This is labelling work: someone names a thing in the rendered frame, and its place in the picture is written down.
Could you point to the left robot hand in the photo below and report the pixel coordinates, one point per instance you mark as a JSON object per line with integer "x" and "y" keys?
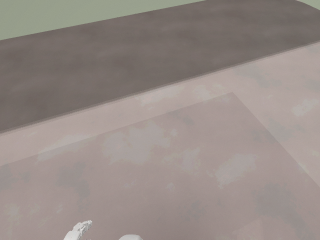
{"x": 78, "y": 230}

